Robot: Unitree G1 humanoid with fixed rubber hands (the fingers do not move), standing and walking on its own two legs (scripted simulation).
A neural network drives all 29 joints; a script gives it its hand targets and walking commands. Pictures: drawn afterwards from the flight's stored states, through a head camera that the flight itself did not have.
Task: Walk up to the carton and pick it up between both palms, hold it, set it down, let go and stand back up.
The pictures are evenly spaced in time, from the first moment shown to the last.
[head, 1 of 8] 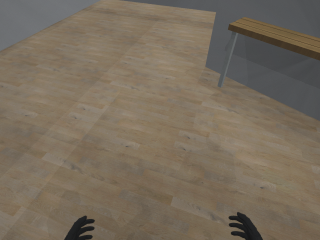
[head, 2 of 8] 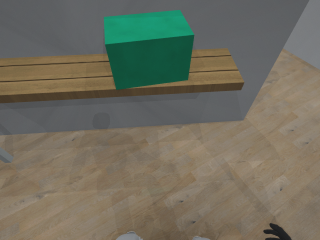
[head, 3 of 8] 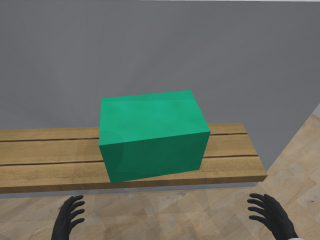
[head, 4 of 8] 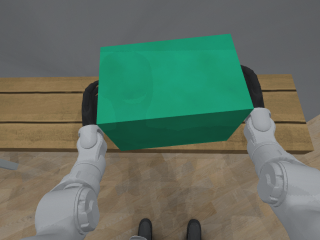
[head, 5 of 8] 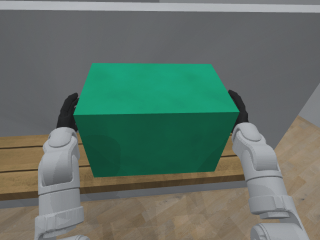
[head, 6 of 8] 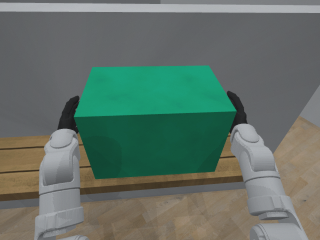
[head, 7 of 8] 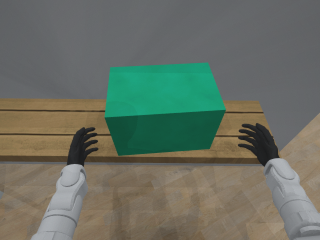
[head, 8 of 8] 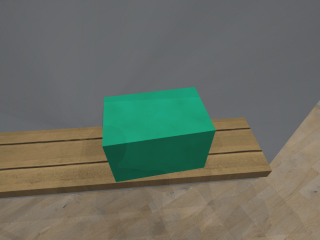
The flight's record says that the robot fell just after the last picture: no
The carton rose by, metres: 0.19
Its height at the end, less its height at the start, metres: +0.00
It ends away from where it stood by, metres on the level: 0.01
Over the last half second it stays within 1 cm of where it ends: yes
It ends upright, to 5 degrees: yes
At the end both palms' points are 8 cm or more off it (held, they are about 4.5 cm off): yes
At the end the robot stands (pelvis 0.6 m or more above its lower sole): yes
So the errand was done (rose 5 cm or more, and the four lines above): yes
